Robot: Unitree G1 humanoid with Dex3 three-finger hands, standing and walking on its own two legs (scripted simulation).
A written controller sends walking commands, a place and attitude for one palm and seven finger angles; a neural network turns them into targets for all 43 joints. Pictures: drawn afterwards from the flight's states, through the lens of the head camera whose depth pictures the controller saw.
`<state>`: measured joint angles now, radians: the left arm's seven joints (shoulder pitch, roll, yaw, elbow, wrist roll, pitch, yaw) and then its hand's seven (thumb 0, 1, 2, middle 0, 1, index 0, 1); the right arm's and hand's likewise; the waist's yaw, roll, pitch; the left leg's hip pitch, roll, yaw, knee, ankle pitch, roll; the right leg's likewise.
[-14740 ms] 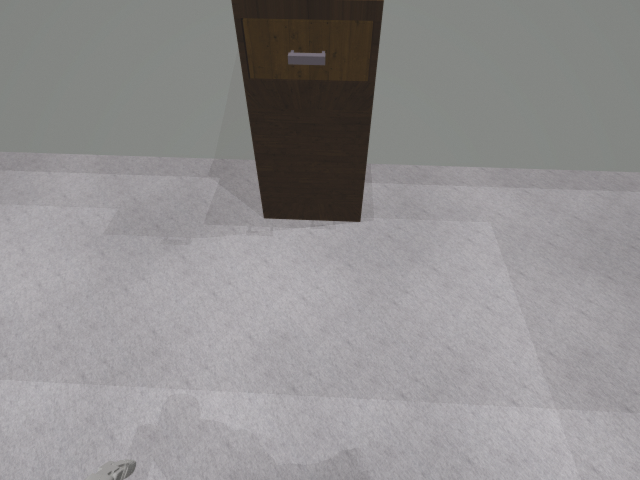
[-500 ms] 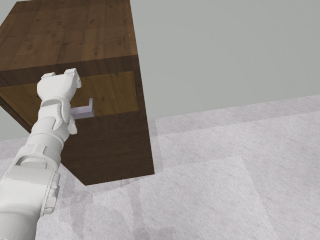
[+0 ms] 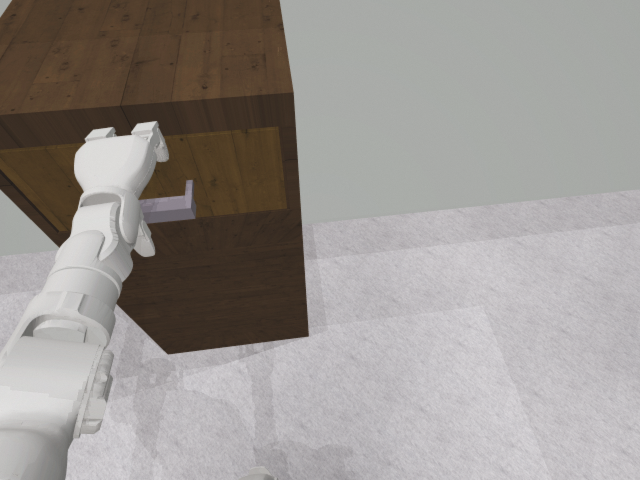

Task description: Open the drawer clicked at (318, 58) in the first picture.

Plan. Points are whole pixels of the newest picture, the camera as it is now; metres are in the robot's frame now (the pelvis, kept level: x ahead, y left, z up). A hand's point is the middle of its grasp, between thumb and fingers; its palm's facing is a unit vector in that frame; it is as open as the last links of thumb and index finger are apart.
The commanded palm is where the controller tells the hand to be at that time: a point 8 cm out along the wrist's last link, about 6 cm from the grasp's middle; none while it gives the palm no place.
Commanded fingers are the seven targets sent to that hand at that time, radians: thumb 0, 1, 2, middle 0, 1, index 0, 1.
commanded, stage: lower the fingers behind the handle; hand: left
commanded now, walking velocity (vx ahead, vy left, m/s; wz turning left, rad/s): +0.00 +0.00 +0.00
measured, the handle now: (156, 199) +0.52 +0.24 +0.01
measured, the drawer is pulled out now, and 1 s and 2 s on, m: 0.00 0.00 0.00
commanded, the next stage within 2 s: close the thumb around the handle in 1.52 s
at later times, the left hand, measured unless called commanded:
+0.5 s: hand (141, 214) +0.47 +0.24 +0.03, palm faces +0.02 -0.04 -1.00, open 13.8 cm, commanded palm +0.46 +0.23 +0.09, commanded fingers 0.00 -0.50 0.30 -0.30 -1.20 -0.30 -1.20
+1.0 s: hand (149, 233) +0.46 +0.24 +0.00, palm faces -0.03 -0.04 -1.00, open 13.8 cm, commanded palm +0.45 +0.24 +0.05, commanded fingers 0.00 -0.50 0.30 -0.30 -1.20 -0.30 -1.20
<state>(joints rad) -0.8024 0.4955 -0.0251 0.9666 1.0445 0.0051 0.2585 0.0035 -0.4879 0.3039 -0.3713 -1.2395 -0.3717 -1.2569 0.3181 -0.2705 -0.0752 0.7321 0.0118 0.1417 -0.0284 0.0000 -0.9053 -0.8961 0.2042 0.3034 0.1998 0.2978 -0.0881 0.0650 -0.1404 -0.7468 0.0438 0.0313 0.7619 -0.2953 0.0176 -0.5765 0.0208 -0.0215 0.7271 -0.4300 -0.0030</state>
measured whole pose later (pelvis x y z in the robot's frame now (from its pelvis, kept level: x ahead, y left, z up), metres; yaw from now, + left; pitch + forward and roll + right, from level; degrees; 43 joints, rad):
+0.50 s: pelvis -0.01 +0.00 -0.01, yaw +0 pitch +19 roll -3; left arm -0.80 0.52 0.00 1.01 1.08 -0.06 0.33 0.00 -0.49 0.30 -0.32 -1.20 -0.32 -1.20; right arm 0.36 -0.26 -0.08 0.75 -0.01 0.12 -0.03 0.00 -0.90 -0.90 0.21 0.30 0.20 0.30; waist -0.10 0.06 -0.14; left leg -0.87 0.05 0.02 0.85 -0.31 0.02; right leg -0.70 0.03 -0.03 0.81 -0.45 0.00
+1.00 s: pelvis -0.01 +0.00 -0.02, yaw -1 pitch +21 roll -3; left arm -0.76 0.53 0.03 1.03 1.11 -0.12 0.34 0.00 -0.49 0.30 -0.31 -1.20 -0.31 -1.20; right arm 0.35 -0.24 -0.07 0.72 -0.02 0.11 -0.04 0.00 -0.90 -0.90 0.21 0.30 0.20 0.30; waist -0.11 0.06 -0.16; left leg -0.94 0.06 0.02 0.91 -0.33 0.02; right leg -0.77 0.03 -0.02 0.88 -0.47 0.00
